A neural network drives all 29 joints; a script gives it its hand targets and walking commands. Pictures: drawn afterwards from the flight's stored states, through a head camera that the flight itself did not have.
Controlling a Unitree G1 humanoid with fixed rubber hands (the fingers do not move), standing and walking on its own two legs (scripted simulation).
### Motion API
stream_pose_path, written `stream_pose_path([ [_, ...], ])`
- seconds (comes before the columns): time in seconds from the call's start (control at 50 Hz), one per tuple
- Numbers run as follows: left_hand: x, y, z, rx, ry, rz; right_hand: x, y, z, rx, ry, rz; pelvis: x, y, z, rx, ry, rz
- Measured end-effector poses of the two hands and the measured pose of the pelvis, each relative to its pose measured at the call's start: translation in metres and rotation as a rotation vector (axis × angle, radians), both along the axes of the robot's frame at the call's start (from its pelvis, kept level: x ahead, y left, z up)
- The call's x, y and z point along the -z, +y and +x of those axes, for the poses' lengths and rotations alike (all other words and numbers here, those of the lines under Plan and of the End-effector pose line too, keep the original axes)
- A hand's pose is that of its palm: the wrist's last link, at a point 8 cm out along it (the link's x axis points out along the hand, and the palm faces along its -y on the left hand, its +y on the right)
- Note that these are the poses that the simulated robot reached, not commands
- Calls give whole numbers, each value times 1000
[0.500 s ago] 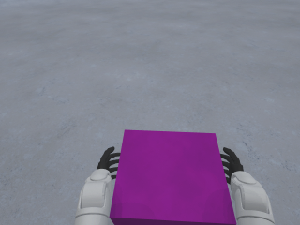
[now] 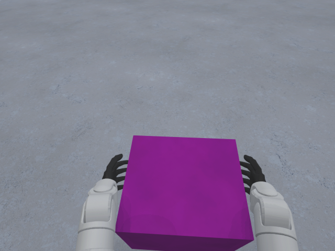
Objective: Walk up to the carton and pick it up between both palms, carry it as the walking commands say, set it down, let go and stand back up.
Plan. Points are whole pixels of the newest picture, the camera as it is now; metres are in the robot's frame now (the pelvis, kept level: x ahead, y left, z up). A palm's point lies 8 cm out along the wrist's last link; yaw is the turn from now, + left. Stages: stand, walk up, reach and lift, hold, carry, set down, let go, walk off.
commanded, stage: hold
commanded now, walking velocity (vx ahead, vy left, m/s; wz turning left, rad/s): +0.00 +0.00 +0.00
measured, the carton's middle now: (181, 196) +0.29 +0.01 -0.03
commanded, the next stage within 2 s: carry in 0.30 s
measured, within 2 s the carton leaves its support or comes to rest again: neither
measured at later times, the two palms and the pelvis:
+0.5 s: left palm (110, 178) +0.28 +0.18 +0.05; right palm (258, 182) +0.28 -0.17 +0.05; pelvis +0.00 +0.01 -0.02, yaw +1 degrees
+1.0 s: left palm out of the picture +0.07 +0.15 +0.05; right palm out of the picture +0.10 -0.20 +0.05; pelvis -0.15 -0.04 -0.03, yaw +5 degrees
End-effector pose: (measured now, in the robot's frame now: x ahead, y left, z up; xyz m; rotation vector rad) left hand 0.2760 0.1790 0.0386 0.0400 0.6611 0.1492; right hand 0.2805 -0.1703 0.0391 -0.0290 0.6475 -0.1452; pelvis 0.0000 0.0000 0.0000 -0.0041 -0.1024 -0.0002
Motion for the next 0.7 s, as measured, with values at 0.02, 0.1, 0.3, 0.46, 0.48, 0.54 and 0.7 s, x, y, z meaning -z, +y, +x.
stream_pose_path([
  [0.02,0,0,1,3,2,-1,0,0,0,3,2,-1,0,1,-1,1,0,0],
  [0.1,2,0,5,15,8,-3,0,0,1,10,9,-9,0,5,0,6,6,0],
  [0.3,3,-2,6,6,-2,-31,-6,-2,2,22,-2,-10,0,12,9,14,10,-2],
  [0.46,-8,-2,9,5,-47,-10,-11,-2,6,26,-46,26,13,10,1,-8,87,9],
  [0.48,-11,-1,8,2,-56,-9,-12,-2,6,26,-56,30,15,9,-2,-10,97,4],
  [0.54,-17,0,-1,-12,-65,-15,-16,0,-1,23,-63,46,20,8,-11,-19,121,-1],
  [0.7,-17,5,-65,-77,-17,-75,-22,4,-52,19,-11,76,28,2,-45,-44,130,14],
])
